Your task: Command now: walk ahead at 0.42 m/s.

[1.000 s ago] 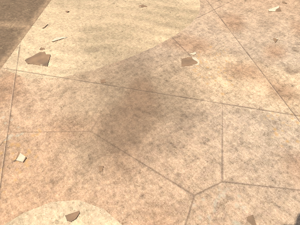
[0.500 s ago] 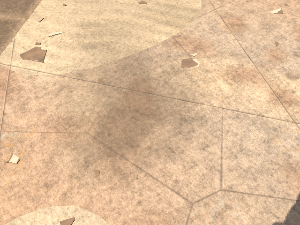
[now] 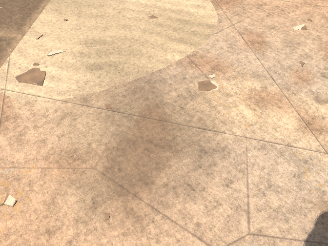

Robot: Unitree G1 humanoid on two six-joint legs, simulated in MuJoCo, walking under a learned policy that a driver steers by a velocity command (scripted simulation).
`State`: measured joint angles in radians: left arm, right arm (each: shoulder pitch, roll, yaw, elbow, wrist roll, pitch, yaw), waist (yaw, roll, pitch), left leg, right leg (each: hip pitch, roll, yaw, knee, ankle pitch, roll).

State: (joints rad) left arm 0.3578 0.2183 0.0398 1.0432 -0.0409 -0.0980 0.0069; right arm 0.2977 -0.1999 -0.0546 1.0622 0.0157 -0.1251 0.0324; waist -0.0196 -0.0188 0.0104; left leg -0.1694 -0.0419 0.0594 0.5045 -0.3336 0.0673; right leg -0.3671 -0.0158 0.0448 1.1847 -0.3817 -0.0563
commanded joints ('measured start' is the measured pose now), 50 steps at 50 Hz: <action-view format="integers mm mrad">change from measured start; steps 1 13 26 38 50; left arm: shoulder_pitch -67 -496 -216 11 79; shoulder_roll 90 45 75 167 159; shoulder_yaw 34 12 23 36 32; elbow -85 -252 -141 -66 -98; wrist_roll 5 9 50 29 3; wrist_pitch -14 2 -27 -8 5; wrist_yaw -4 -37 -54 -2 9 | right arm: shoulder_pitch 78 213 59 -296 22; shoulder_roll -64 -144 -127 -89 -232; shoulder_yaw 10 2 -14 -9 -45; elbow -14 4 -101 -224 -207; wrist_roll -11 -6 13 -1 -35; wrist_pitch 10 30 10 31 12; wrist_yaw -3 -53 -44 -36 -20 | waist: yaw -1 -49 1 81 -66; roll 75 88 -8 -29 208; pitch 64 160 -39 58 -365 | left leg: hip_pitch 198 197 -371 -480 454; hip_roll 254 258 179 160 485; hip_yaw -258 -119 -155 -67 -522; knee -293 -405 752 137 -78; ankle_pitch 461 511 52 443 807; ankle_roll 101 108 8 -70 214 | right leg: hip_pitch -327 -309 203 245 -280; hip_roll -99 -43 -217 -162 36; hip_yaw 4 -91 238 28 112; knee -9 -610 -1021 -1088 153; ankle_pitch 147 433 248 342 -241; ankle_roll -20 12 -183 -147 58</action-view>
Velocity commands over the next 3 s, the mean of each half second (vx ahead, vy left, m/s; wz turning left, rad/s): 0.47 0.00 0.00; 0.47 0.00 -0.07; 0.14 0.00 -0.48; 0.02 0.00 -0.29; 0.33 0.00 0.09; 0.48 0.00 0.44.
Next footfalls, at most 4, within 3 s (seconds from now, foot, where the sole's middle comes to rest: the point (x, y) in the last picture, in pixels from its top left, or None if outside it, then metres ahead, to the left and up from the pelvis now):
0.38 right None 0.38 -0.13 -0.77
0.94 left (134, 209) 0.68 0.12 -0.77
1.44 right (190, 205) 0.69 -0.12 -0.77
1.88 left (138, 191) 0.76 0.11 -0.77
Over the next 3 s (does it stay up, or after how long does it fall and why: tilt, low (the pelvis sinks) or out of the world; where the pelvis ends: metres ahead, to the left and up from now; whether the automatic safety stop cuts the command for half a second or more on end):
stays up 1.08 -0.09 0.01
